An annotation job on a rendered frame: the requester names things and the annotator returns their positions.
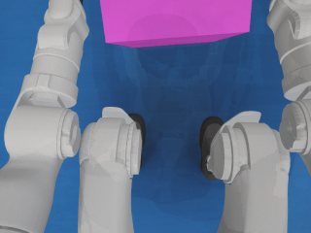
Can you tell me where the carton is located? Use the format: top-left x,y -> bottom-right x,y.
100,0 -> 252,48

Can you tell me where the robot right shin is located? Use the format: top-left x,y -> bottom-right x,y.
206,111 -> 291,179

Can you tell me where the left robot upper arm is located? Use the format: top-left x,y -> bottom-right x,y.
0,104 -> 82,233

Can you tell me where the right robot forearm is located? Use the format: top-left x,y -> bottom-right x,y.
266,0 -> 311,101

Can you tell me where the right robot foot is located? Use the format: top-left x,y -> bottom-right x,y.
199,116 -> 224,181

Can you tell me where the right robot upper arm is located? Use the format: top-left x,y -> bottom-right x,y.
279,98 -> 311,177

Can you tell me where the left robot forearm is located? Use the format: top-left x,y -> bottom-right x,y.
4,0 -> 89,151

